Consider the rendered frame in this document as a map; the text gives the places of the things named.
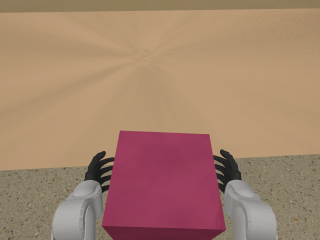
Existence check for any robot left forearm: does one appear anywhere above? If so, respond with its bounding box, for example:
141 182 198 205
51 180 104 240

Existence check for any robot right forearm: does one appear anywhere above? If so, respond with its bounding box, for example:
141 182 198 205
224 179 278 240

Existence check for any robot left hand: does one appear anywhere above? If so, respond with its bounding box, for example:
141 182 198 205
84 151 115 193

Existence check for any carton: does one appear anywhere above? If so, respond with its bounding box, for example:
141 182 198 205
101 130 226 240

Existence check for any robot right hand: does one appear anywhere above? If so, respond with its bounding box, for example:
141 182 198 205
213 149 242 193

